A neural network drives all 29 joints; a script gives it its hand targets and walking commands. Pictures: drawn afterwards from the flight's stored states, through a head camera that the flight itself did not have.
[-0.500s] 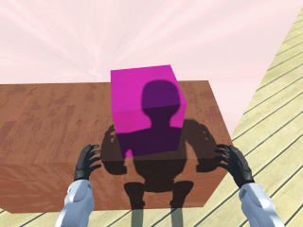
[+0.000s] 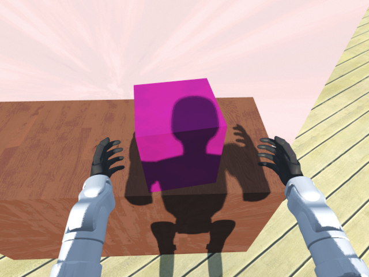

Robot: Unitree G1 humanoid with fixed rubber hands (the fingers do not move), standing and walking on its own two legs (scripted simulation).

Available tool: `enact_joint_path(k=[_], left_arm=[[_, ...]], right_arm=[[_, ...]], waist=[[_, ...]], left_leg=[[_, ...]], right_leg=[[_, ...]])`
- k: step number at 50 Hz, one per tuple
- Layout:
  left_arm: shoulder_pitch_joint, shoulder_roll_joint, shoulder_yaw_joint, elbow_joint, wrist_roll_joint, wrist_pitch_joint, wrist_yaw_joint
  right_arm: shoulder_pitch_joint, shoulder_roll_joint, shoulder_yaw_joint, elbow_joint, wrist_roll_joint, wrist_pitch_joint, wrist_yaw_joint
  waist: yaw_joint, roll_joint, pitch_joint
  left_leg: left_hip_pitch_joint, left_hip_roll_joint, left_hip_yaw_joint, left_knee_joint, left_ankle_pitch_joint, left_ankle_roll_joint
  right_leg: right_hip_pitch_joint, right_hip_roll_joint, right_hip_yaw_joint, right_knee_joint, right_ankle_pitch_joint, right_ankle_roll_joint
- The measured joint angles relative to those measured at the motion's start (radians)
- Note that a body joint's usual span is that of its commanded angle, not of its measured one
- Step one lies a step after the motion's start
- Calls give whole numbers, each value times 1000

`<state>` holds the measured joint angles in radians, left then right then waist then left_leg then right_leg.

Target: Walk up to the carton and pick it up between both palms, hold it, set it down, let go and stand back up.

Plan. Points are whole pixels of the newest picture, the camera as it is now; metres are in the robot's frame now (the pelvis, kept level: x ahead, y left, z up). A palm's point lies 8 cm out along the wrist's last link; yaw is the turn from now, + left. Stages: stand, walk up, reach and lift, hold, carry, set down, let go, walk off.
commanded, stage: reach and lift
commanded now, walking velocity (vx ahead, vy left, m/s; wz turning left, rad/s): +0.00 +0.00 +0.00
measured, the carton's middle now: (177, 136) +0.50 +0.05 -0.01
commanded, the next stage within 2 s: none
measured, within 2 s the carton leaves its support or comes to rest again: neither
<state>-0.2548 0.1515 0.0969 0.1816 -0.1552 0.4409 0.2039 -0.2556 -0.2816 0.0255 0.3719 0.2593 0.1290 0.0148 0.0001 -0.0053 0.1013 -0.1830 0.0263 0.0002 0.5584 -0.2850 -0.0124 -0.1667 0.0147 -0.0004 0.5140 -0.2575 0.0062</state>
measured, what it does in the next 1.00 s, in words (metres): stands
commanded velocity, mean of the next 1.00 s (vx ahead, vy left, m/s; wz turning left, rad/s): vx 0.00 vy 0.00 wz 0.00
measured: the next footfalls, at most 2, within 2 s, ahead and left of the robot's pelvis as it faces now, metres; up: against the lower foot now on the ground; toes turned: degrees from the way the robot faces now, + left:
none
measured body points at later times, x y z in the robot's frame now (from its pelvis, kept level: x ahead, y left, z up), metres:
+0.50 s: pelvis -0.01 +0.00 +0.00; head +0.03 +0.01 +0.45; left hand +0.40 +0.21 +0.10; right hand +0.40 -0.19 +0.10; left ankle +0.02 +0.12 -0.73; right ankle +0.02 -0.12 -0.73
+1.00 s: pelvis +0.00 +0.00 +0.00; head +0.06 +0.01 +0.44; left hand +0.46 +0.21 +0.12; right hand +0.47 -0.17 +0.14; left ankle +0.02 +0.12 -0.73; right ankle +0.02 -0.12 -0.73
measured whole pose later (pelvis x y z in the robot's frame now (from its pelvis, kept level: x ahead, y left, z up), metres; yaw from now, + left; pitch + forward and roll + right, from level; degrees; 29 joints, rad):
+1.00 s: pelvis +0.00 +0.00 +0.00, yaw -1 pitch +13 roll -1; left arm -0.92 0.28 0.13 0.79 -0.22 0.39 0.20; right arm -0.94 -0.33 0.10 0.85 0.36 0.26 0.00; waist 0.00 0.00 -0.11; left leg -0.54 0.03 0.00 0.56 -0.24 -0.02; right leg -0.52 0.02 0.00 0.51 -0.21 0.00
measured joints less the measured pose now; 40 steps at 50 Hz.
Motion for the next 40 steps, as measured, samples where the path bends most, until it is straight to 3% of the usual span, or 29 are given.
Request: enact_joint_path(k=[13,40], left_arm=[[-196,27,34,104,-13,83,-5],[-571,107,36,486,-54,17,-5]], right_arm=[[-198,-23,2,85,38,88,-13],[-597,-44,39,405,74,127,-13]], waist=[[0,1,-18],[1,1,-165]], left_leg=[[-74,1,0,-2,21,0],[-301,4,0,-2,49,-4]], right_leg=[[-73,1,0,-4,23,0],[-301,4,1,-4,51,-1]])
